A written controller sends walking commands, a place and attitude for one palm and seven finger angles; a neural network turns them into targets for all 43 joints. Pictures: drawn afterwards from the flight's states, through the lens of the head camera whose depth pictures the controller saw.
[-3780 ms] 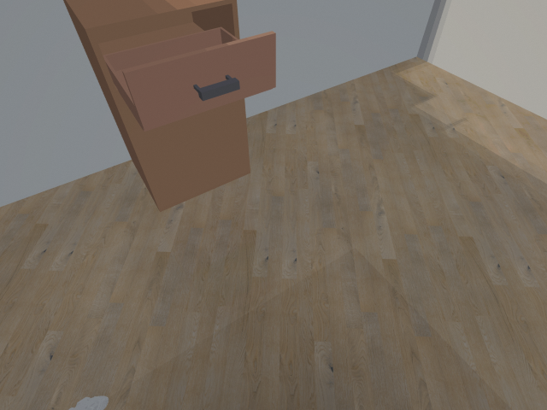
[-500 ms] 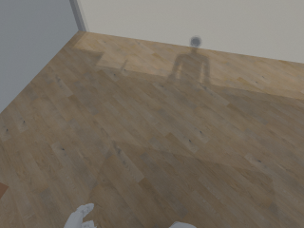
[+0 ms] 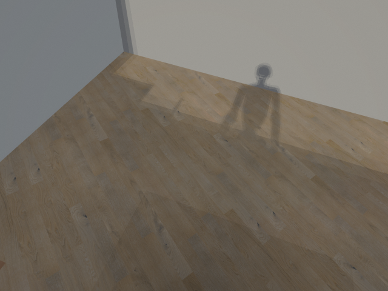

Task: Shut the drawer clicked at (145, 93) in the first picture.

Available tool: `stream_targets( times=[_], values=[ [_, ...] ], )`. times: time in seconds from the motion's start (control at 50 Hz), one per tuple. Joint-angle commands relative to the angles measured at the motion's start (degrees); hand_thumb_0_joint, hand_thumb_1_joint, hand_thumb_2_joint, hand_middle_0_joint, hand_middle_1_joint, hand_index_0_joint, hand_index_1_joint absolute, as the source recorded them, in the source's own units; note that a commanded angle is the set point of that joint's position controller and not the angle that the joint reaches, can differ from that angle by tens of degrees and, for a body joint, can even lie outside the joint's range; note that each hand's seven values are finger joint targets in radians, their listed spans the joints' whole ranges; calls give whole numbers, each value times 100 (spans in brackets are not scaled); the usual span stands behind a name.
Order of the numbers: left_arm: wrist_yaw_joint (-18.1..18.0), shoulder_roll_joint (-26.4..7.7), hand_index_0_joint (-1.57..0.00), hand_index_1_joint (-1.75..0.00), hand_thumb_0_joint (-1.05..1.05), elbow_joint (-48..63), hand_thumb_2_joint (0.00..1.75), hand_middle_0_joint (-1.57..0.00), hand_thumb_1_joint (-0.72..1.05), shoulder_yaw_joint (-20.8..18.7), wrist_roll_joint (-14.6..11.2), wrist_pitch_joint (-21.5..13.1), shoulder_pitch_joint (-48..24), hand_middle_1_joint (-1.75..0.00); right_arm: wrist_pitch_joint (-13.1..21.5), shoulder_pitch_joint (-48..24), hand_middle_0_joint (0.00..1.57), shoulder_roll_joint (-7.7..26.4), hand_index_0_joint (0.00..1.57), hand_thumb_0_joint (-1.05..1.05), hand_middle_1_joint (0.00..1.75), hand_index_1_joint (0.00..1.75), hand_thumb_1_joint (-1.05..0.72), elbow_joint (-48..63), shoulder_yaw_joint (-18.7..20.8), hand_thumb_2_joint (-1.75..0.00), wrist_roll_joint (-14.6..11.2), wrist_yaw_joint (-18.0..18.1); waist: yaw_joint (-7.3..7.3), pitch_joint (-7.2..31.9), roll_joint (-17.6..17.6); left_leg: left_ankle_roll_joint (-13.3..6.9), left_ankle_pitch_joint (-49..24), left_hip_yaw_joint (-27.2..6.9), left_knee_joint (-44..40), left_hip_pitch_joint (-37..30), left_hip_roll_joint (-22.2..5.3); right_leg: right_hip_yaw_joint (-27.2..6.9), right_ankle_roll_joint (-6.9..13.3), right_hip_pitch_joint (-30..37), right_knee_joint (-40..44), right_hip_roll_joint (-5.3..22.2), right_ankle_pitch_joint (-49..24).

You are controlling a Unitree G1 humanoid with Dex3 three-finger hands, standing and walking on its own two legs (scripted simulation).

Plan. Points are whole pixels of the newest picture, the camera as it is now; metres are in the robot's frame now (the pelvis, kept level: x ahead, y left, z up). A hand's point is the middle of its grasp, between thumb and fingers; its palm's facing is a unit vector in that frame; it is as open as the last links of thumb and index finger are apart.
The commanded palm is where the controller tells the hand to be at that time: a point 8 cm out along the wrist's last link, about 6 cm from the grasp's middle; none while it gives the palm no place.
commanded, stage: turn to face it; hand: left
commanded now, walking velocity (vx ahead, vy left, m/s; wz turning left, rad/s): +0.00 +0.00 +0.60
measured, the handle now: out of the picture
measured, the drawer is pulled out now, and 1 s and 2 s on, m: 0.30 0.30 0.30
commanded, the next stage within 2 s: take the last steps up to it in 1.94 s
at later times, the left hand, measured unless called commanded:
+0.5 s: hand out of the picture +0.08 +0.15 -0.14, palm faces +0.33 -0.90 -0.28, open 7.4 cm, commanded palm none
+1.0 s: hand out of the picture -0.03 +0.18 -0.16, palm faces +0.63 -0.73 -0.28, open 7.4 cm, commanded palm none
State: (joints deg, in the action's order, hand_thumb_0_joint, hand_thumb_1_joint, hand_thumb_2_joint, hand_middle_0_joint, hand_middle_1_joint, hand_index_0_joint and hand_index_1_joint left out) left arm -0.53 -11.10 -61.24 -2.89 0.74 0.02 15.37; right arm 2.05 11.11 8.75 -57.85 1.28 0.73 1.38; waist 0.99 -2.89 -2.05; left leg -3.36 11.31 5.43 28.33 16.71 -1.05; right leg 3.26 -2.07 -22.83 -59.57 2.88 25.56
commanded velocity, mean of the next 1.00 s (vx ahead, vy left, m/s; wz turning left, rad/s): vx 0.00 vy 0.00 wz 0.60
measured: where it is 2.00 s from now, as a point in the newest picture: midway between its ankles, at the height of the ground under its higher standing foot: outside the picture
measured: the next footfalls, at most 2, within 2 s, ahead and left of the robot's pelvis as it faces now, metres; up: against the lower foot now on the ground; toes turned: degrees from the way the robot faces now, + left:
right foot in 0.30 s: +0.10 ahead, -0.15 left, +0.00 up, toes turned +8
left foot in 0.74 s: +0.01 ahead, +0.08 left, +0.00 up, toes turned +35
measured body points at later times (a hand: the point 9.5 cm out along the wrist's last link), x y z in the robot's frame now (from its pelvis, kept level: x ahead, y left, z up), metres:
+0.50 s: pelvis +0.04 -0.07 +0.00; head +0.08 -0.08 +0.45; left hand +0.06 +0.20 -0.12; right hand +0.18 -0.30 -0.16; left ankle -0.02 +0.07 -0.65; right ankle +0.06 -0.15 -0.74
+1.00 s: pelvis +0.04 -0.05 +0.00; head +0.07 -0.01 +0.44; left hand -0.07 +0.22 -0.14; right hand +0.28 -0.18 -0.14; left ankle -0.03 +0.06 -0.74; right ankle +0.13 -0.16 -0.69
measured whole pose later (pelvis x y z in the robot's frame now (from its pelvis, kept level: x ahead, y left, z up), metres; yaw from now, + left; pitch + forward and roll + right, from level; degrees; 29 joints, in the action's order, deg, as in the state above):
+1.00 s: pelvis +0.04 -0.05 +0.00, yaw +37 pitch +0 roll +0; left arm -0.3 -15.3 -51.1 -4.3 0.4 3.2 11.2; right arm -2.0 7.7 12.9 -51.3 2.8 0.9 -0.5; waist 0.7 -4.9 -0.9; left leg 0.0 14.7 -1.9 29.2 14.9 0.4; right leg 1.6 -5.4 -25.9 -54.5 5.0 25.2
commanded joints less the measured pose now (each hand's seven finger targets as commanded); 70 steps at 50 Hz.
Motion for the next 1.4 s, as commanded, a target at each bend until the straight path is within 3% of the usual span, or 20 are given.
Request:
stream_targets(
  times=[0.0,0.14,0.22,0.24,0.26,0.28,0.38,0.6,0.68,0.7,0.72,0.76,0.84,0.96,1.04,1.06,1.08,1.1,1.2,1.38],
  values=[
    [-55,-272,-20,-30,0,486,90,-20,90,-148,32,48,202,-30,-43,384,20,1036,20,0,30,30,-90,262,310,-90,9,-15,-74,539,775,-620,-1795,-1492,-1185,-495,-1320,-143,-170,-365,55,148,-406],
    [-90,-241,-20,-30,0,1021,90,-20,90,-206,-12,70,-448,-30,-190,452,20,1198,20,0,30,30,-90,392,474,-90,67,-36,-251,550,1094,-675,-1792,-2053,-856,-537,-1196,-162,-206,-132,1364,-47,-209],
    [-120,-356,-20,-30,0,1056,90,-20,90,-245,-48,2,-46,-30,-260,163,20,1250,20,0,30,30,-90,586,552,-90,36,-56,13,619,1024,-418,-1745,-2196,-293,95,-897,-99,-140,1091,2948,-194,-1037],
    [-146,-568,-20,-30,0,1051,90,-20,90,-277,-33,-48,120,-30,-260,129,20,1144,20,0,30,30,-90,653,548,-90,-8,-78,109,683,631,-145,-1154,-2038,130,606,-627,-359,-77,1819,3731,115,-1523],
    [-200,-1110,-20,-30,0,1069,90,-20,90,-383,69,-93,278,-30,-257,216,20,746,20,0,30,30,-90,779,497,-90,-60,-117,157,768,-887,325,583,-1102,1303,1661,125,-1670,341,2559,4302,1564,-1862],
    [-181,-1432,-20,-30,0,1186,90,-20,90,-396,67,-63,248,-30,-281,175,20,750,20,0,30,30,-90,925,522,-90,-1,-119,166,692,-1447,526,2277,-589,2580,1840,373,-2272,1007,2007,4441,2635,-2279],
    [-190,-797,-20,-30,0,1435,90,-20,90,-214,63,-97,-595,-30,-482,186,20,769,20,0,30,30,-90,704,509,-90,59,-240,-212,81,-701,703,1190,-556,4208,1742,-161,-509,924,1211,4087,1664,-2805],
    [-123,-1330,-20,-30,0,1236,90,-20,90,-316,119,2,54,-30,-456,-753,20,816,20,0,30,30,-90,1131,351,-90,-18,-306,209,450,-1027,664,1435,78,1687,840,-117,207,924,1964,3545,1899,-3856],
    [-78,-1395,-20,-30,0,1224,90,-20,90,-367,40,58,7,-30,-353,-174,20,1125,20,0,30,30,-90,1058,400,-90,14,-285,-152,858,-566,481,35,220,-273,-658,-89,756,401,1522,2341,1734,-3673],
    [-47,-1175,-20,-30,0,1334,90,-20,90,-348,5,68,12,-30,-291,206,20,1673,20,0,30,30,-90,1006,536,-90,49,-264,-380,1156,672,88,-1393,-956,-690,-1881,-1005,942,31,297,1073,1278,-2326],
    [-13,-816,-20,-30,0,1644,90,-20,90,-218,-3,82,-239,-30,-290,591,20,2271,20,0,30,30,-90,957,675,-90,26,-224,-595,1091,2190,-779,-4000,-2593,-666,-2340,-2416,783,-372,-1197,-147,561,1274],
    [-72,-823,-20,-30,0,1657,90,-20,90,-243,21,168,-679,-30,-287,589,20,2056,20,0,30,30,-90,810,620,-90,19,-103,-592,877,1617,-965,-3664,-2251,-474,-1813,-2123,-81,-319,-1434,-801,552,879],
    [17,-881,-20,-30,0,1376,90,-20,90,-274,5,179,-271,-30,-251,-355,20,1643,20,0,30,30,-90,1075,471,-90,28,-100,-145,561,1171,-513,-2727,-1403,-629,-948,-1217,-163,-357,-821,-457,387,-175],
    [-17,-774,-20,-30,0,1572,90,-20,90,-229,-28,176,-503,-30,-314,-242,20,1705,20,0,30,30,-90,1031,548,-90,56,-129,-241,515,1169,-611,-2032,-1925,-627,-744,-1147,-144,-339,-278,971,106,-29],
    [-41,-809,-20,-30,0,1501,90,-20,90,-241,-58,64,53,-30,-363,-538,20,1684,20,0,30,30,-90,1127,587,-90,34,-141,52,632,1078,-355,-1828,-2117,-68,-73,-870,25,-259,1045,2702,-153,-892],
    [-66,-962,-20,-30,0,1461,90,-20,90,-287,-35,-3,284,-30,-355,-529,20,1526,20,0,30,30,-90,1165,575,-90,-7,-150,178,710,692,-96,-1240,-1991,431,362,-571,-197,-196,1726,3614,112,-1416],
    [-127,-1553,-20,-30,0,1465,90,-20,90,-399,77,-71,450,-30,-349,-340,20,1077,20,0,30,30,-90,1258,511,-90,-62,-189,218,815,-964,400,682,-1063,1754,1471,234,-1690,254,2502,4263,1644,-1888],
    [-133,-1889,-20,-30,0,1566,90,-20,90,-409,73,-39,350,-30,-374,-346,20,1061,20,0,30,30,-90,1380,523,-90,-20,-199,216,770,-1471,568,2402,-811,3028,1678,393,-2376,918,1988,4356,2700,-2466],
    [-172,-1047,-20,-30,0,1748,90,-20,90,-217,77,-58,-669,-30,-523,-136,20,1024,20,0,30,30,-90,929,530,-90,34,-336,-220,77,-767,685,1125,-668,4262,1524,-87,-500,801,1048,4179,1630,-2046],
    [-145,-1403,-20,-30,0,1379,90,-20,90,-319,107,5,64,-30,-476,-715,20,846,20,0,30,30,-90,1056,379,-90,-22,-337,221,392,-947,686,1519,-26,1943,865,-101,50,970,1832,3757,1946,-3247]
  ],
)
